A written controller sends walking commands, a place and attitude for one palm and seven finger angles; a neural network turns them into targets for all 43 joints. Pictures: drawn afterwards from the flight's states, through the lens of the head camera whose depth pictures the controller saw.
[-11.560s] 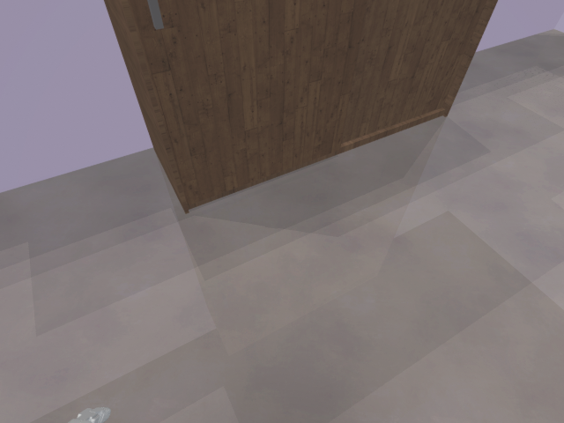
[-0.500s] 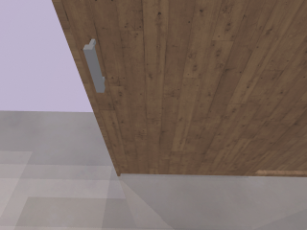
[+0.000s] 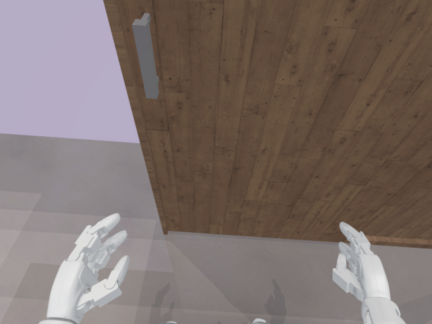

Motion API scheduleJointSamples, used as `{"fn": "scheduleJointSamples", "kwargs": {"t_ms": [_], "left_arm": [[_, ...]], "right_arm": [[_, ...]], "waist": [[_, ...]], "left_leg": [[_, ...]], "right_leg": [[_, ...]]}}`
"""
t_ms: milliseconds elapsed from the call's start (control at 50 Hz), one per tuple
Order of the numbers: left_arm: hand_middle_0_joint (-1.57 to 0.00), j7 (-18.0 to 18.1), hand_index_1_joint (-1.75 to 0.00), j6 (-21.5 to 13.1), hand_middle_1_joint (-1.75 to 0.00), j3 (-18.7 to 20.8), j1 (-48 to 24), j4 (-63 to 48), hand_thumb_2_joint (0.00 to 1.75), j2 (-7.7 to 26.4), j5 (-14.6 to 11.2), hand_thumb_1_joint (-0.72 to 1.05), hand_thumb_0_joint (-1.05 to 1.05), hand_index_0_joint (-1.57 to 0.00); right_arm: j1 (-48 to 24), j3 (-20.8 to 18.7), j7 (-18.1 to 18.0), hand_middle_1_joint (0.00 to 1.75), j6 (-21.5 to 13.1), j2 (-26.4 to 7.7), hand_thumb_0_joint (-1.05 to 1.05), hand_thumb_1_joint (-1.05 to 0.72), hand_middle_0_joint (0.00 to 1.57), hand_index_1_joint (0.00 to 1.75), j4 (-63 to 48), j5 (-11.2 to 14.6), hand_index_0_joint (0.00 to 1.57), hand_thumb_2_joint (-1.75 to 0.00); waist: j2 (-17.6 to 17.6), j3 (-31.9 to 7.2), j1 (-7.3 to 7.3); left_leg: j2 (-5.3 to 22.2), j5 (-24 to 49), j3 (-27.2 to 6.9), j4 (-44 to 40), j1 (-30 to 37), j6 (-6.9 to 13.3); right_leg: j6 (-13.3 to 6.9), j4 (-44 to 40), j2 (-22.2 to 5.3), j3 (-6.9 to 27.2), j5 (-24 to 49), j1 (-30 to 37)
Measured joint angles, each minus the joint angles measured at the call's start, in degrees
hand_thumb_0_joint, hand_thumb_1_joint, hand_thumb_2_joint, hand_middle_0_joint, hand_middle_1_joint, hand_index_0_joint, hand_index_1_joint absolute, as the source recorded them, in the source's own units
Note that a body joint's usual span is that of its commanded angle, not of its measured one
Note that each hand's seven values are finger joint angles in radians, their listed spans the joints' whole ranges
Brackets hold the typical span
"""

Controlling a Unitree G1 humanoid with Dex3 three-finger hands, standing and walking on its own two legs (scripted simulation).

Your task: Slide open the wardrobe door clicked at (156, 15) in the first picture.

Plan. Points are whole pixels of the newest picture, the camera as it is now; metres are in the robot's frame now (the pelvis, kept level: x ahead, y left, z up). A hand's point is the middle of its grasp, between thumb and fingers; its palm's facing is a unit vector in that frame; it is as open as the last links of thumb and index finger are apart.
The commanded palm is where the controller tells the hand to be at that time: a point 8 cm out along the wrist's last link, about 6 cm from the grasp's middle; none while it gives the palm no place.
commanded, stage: raise the hand with hooked fingers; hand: left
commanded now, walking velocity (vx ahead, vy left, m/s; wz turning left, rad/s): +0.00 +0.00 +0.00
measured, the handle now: (149, 57) +0.55 +0.19 +0.20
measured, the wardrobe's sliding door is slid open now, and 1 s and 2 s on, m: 0.00 0.00 0.00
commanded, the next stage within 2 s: move the hooked fingers beside the handle in 1.70 s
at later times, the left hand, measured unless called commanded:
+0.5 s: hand (69, 225) +0.23 +0.25 +0.10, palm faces +0.08 -0.99 -0.07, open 11.5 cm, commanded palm +0.20 +0.29 +0.12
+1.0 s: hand (26, 169) +0.27 +0.29 +0.19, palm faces +0.11 -0.99 -0.07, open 13.8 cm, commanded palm +0.24 +0.33 +0.20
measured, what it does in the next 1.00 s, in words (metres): stands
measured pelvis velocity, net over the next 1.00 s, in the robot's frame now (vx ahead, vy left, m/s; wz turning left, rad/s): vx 0.02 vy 0.02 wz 0.03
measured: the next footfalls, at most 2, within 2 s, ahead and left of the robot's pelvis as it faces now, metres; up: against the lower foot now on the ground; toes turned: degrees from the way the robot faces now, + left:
none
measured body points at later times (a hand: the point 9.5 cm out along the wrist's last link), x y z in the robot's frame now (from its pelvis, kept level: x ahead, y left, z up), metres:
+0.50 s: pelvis +0.01 +0.03 +0.02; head +0.04 +0.03 +0.47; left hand +0.22 +0.30 +0.11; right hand +0.17 -0.20 -0.06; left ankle -0.02 +0.12 -0.69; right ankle +0.04 -0.10 -0.69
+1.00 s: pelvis +0.02 +0.02 +0.05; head +0.01 +0.01 +0.50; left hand +0.26 +0.34 +0.19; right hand +0.22 -0.19 -0.02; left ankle -0.02 +0.12 -0.69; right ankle +0.04 -0.10 -0.69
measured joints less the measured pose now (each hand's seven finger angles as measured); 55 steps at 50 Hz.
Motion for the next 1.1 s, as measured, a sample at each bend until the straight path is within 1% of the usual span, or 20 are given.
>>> {"fn": "scheduleJointSamples", "kwargs": {"t_ms": [40, 80, 120, 160, 200, 260, 300, 340, 380, 440, 520, 620, 720, 900, 1000, 1100], "left_arm": [[-0.22, 2.6, -0.51, 1.2, -0.51, 0.58, 2.49, -2.72, 0.76, 0.18, 0.66, 0.59, 0.0, -0.23], [-0.23, 4.55, -0.54, 0.63, -0.53, 1.03, 3.73, -6.02, 0.74, 0.77, 1.26, 0.54, 0.01, -0.23], [-0.23, 4.85, -0.57, -0.62, -0.56, 1.18, 3.02, -8.56, 0.72, 1.49, 1.33, 0.49, 0.01, -0.23], [-0.23, 3.62, -0.6, -0.74, -0.59, 1.06, 0.57, -9.85, 0.7, 2.34, 1.14, 0.45, 0.01, -0.23], [-0.23, 1.73, -0.63, 1.36, -0.62, 0.91, -2.7, -10.03, 0.68, 3.45, 0.96, 0.4, 0.01, -0.23], [-0.24, -0.07, -0.67, 6.94, -0.67, 1.45, -6.2, -9.46, 0.65, 4.87, 0.32, 0.33, 0.01, -0.24], [-0.24, -0.11, -0.7, 10.65, -0.7, 2.44, -6.84, -9.42, 0.63, 5.33, -0.4, 0.28, 0.01, -0.24], [-0.25, 0.66, -0.73, 12.96, -0.73, 3.72, -6.39, -9.92, 0.61, 5.44, -1.16, 0.24, 0.0, -0.25], [-0.25, 1.44, -0.76, 13.86, -0.76, 5.01, -5.86, -10.55, 0.59, 5.46, -1.75, 0.19, 0.0, -0.25], [-0.25, 2.05, -0.81, 13.69, -0.8, 6.43, -5.1, -11.62, 0.56, 5.5, -2.08, 0.12, 0.0, -0.26], [-0.26, 1.31, -0.87, 13.78, -0.86, 7.18, -5.8, -11.85, 0.52, 5.81, -2.25, 0.03, 0.0, -0.26], [-0.27, 0.26, -0.94, 15.58, -0.94, 7.61, -7.96, -11.77, 0.47, 6.88, -2.16, -0.09, 0.0, -0.27], [-0.28, -0.87, -1.02, 18.07, -1.01, 9.37, -11.66, -10.58, 0.42, 8.38, -2.85, -0.21, -0.01, -0.28], [-0.29, -4.27, -1.14, 24.77, -1.14, 13.5, -20.39, -5.12, 0.34, 11.19, -3.87, -0.4, -0.01, -0.29], [-0.3, -5.81, -1.18, 27.33, -1.18, 15.24, -24.59, -2.55, 0.31, 12.55, -3.92, -0.46, -0.01, -0.3], [-0.3, -7.0, -1.2, 29.31, -1.19, 17.0, -28.05, -0.62, 0.3, 14.05, -3.89, -0.49, -0.01, -0.3]], "right_arm": [[0.57, 0.27, -0.45, 0.3, 0.05, 0.16, 0.01, -0.91, 0.2, 0.3, -1.2, -0.32, 0.19, -0.9], [1.36, 1.22, -0.75, 0.3, -0.12, 0.57, 0.01, -0.91, 0.2, 0.3, -1.26, -0.78, 0.19, -0.9], [1.97, 2.67, -0.89, 0.3, -0.37, 1.19, 0.01, -0.91, 0.2, 0.3, -0.28, -0.95, 0.19, -0.9], [2.46, 4.3, -1.09, 0.3, -0.48, 2.05, 0.01, -0.91, 0.2, 0.3, 1.21, -0.84, 0.19, -0.9], [3.06, 5.86, -1.32, 0.3, -0.3, 3.13, 0.01, -0.91, 0.2, 0.3, 2.69, -0.51, 0.2, -0.9], [4.42, 7.52, -1.59, 0.3, 0.13, 5.04, 0.02, -0.91, 0.21, 0.3, 4.52, -0.06, 0.2, -0.9], [5.71, 8.07, -1.62, 0.3, 0.25, 5.95, 0.02, -0.9, 0.21, 0.3, 5.22, 0.04, 0.2, -0.9], [7.04, 8.17, -1.61, 0.3, 0.1, 6.37, 0.02, -0.9, 0.21, 0.3, 5.67, 0.03, 0.2, -0.9], [8.16, 7.96, -1.63, 0.3, -0.24, 6.17, 0.02, -0.9, 0.21, 0.3, 6.01, -0.06, 0.2, -0.9], [9.29, 7.32, -1.57, 0.3, -0.99, 4.91, 0.02, -0.9, 0.21, 0.3, 6.5, -0.03, 0.2, -0.9], [9.4, 6.38, -2.01, 0.3, -1.96, 2.55, 0.02, -0.9, 0.21, 0.3, 7.16, 0.26, 0.2, -0.9], [8.27, 5.56, -2.83, 0.3, -3.16, 0.74, 0.02, -0.9, 0.21, 0.3, 7.5, 0.59, 0.2, -0.9], [6.76, 5.93, -3.4, 0.3, -3.68, 0.7, 0.02, -0.91, 0.2, 0.3, 7.2, 0.82, 0.2, -0.9], [4.87, 8.23, -4.13, 0.3, -2.96, 1.78, 0.02, -0.91, 0.21, 0.3, 7.02, 1.13, 0.2, -0.9], [4.79, 9.17, -4.47, 0.3, -2.14, 2.13, 0.02, -0.9, 0.21, 0.3, 7.48, 1.38, 0.2, -0.9], [5.23, 9.45, -4.63, 0.3, -1.19, 1.94, 0.02, -0.9, 0.21, 0.3, 8.03, 1.59, 0.2, -0.9]], "waist": [[0.13, 0.3, 0.76], [0.42, 0.59, 1.34], [0.97, 0.96, 1.65], [1.76, 1.43, 1.73], [2.59, 1.81, 1.53], [3.44, 1.86, 0.63], [3.85, 1.66, -0.15], [4.08, 1.35, -0.8], [4.15, 1.36, -1.07], [4.24, 1.25, -0.97], [4.23, 1.68, -0.37], [4.09, 2.13, 0.29], [3.91, 2.4, 0.95], [4.75, 3.42, 2.18], [5.15, 4.22, 2.53], [5.56, 4.65, 2.5]], "left_leg": [[0.11, -0.62, -0.97, 1.39, -0.96, 0.2], [0.15, -1.09, -2.09, 2.58, -1.8, 0.33], [0.16, -1.41, -3.15, 3.58, -2.53, 0.4], [0.18, -1.53, -3.9, 4.12, -2.9, 0.49], [0.17, -1.38, -4.15, 3.89, -2.69, 0.65], [0.11, -0.63, -3.5, 1.84, -1.09, 0.92], [0.03, 0.03, -2.73, -0.24, 0.62, 1.13], [-0.09, 0.68, -1.94, -2.39, 2.4, 1.33], [-0.22, 1.22, -1.36, -4.2, 4.05, 1.5], [-0.43, 1.76, -0.96, -6.05, 5.74, 1.73], [-0.71, 2.2, -1.01, -7.55, 7.54, 1.96], [-0.94, 3.0, -1.19, -9.98, 10.6, 1.98], [-1.0, 4.21, -1.34, -13.16, 14.31, 1.79], [-0.88, 6.69, -1.66, -18.52, 19.96, 1.38], [-0.82, 7.95, -1.75, -20.94, 22.09, 1.12], [-0.71, 9.08, -1.73, -23.1, 23.72, 0.87]], "right_leg": [[0.07, 0.42, -0.01, -0.94, -0.36, -0.13], [0.11, 0.58, -0.06, -2.02, -0.6, -0.05], [0.18, 0.57, -0.11, -3.05, -0.69, 0.11], [0.3, 0.22, -0.09, -3.79, -0.56, 0.45], [0.51, -0.57, -0.05, -4.05, -0.14, 1.01], [0.86, -2.64, 0.06, -3.47, 0.85, 2.38], [1.12, -4.42, 0.13, -2.77, 1.61, 3.68], [1.4, -6.17, 0.17, -2.03, 2.3, 5.0], [1.63, -7.65, 0.18, -1.5, 2.85, 6.32], [1.93, -9.32, 0.12, -1.14, 3.39, 7.84], [2.2, -10.87, -0.04, -1.2, 3.79, 9.76], [2.33, -13.27, -0.1, -1.42, 4.48, 12.94], [2.23, -16.22, 0.06, -1.64, 5.46, 16.65], [1.81, -21.33, 0.55, -2.08, 7.57, 22.32], [1.52, -23.41, 0.77, -2.22, 8.54, 24.34], [1.26, -25.21, 1.02, -2.25, 9.43, 25.79]]}}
